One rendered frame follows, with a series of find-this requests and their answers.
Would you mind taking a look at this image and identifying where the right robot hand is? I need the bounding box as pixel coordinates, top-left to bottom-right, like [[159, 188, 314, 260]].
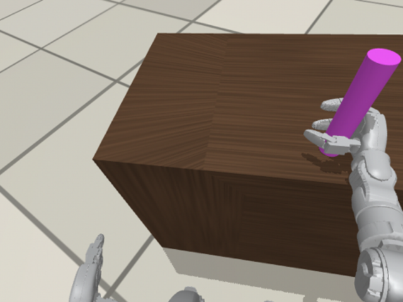
[[304, 98, 387, 158]]

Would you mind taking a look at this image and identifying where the left robot hand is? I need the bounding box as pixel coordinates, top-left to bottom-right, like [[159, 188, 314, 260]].
[[69, 233, 118, 302]]

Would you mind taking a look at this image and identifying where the right robot arm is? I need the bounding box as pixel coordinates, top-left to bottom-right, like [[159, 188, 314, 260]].
[[349, 150, 403, 302]]

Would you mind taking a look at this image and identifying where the can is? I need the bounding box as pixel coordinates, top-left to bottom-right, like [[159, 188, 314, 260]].
[[319, 48, 401, 157]]

